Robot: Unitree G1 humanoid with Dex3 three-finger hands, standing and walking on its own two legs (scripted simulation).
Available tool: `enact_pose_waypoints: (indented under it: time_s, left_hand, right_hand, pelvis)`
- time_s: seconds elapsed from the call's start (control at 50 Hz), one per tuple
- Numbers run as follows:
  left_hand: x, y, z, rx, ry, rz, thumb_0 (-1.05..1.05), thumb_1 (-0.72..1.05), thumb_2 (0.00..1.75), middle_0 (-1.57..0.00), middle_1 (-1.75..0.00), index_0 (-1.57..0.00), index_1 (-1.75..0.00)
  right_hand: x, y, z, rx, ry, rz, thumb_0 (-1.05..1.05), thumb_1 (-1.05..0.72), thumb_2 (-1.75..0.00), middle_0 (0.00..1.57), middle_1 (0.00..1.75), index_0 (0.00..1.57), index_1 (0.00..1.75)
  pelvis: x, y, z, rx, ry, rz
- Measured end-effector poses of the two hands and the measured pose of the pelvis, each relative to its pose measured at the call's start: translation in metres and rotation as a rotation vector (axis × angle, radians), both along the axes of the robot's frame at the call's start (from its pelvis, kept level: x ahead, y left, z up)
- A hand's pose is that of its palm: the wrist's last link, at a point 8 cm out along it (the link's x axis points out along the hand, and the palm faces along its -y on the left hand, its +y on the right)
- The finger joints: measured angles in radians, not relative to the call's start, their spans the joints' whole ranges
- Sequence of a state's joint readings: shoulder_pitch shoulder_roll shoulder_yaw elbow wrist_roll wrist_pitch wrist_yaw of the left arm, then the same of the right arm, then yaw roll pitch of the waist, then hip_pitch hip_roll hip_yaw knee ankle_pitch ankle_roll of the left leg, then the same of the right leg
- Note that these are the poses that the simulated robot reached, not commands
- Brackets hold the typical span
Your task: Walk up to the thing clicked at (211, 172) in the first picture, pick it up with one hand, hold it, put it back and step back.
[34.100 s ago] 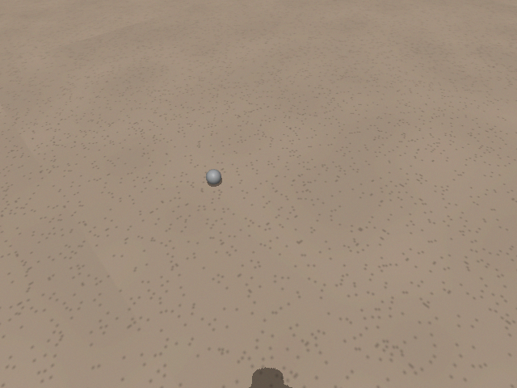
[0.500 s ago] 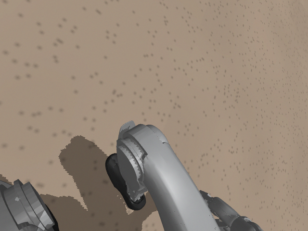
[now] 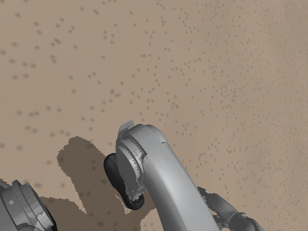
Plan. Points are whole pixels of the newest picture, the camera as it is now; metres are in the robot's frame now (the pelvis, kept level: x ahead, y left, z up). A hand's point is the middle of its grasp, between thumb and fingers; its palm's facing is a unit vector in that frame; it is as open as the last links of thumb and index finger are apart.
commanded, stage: rest palm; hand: left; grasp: from above
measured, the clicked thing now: out of the picture +0.49 +0.38 -0.28
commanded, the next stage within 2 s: close in 1.62 s
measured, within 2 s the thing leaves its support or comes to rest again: neither
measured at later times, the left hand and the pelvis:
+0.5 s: hand out of the picture +0.47 +0.36 -0.25, palm faces -0.43 -0.17 -0.89, open 13.4 cm; pelvis +0.00 +0.00 +0.00, yaw +0 degrees
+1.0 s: hand out of the picture +0.47 +0.36 -0.26, palm faces -0.45 -0.17 -0.88, open 13.4 cm; pelvis +0.00 +0.00 +0.00, yaw +0 degrees
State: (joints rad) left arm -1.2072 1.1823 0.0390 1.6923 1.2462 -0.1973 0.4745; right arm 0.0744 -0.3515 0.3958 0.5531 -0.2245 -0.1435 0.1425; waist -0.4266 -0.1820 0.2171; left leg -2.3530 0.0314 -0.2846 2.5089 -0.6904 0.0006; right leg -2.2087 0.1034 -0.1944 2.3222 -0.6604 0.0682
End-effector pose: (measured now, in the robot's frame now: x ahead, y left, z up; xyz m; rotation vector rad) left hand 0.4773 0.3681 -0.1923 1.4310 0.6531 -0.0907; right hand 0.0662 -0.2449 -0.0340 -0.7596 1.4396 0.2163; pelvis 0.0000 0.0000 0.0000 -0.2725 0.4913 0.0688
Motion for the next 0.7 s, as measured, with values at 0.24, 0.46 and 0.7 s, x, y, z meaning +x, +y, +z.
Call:
enact_pose_waypoints:
  time_s: [0.24,0.46,0.7]
  left_hand:
    - [-0.0008,-0.0007,-0.0048,-0.010,0.008,-0.011,0.00,-0.42,1.00,-0.12,-1.11,-0.13,-1.10]
    - [0.0029,-0.0032,-0.0045,-0.008,-0.011,-0.009,0.00,-0.43,0.99,-0.11,-1.11,-0.12,-1.10]
    - [0.0037,-0.0014,-0.0037,-0.003,0.006,-0.001,0.00,-0.43,0.99,-0.10,-1.11,-0.12,-1.10]
  right_hand:
    - [-0.0005,-0.0002,0.0000,-0.004,0.017,0.008,0.00,-0.91,-0.90,0.20,0.30,0.20,0.30]
    - [-0.0010,-0.0001,0.0032,-0.009,0.016,0.006,0.00,-0.91,-0.90,0.20,0.30,0.20,0.30]
    - [-0.0017,-0.0007,0.0015,0.002,0.022,0.003,0.00,-0.91,-0.90,0.20,0.30,0.20,0.30]
  pelvis:
    - [0.0003,0.0002,0.0018,-0.001,-0.003,-0.001]
    - [0.0010,0.0006,0.0016,-0.005,0.001,-0.004]
    - [0.0013,0.0000,0.0020,-0.001,0.003,-0.003]
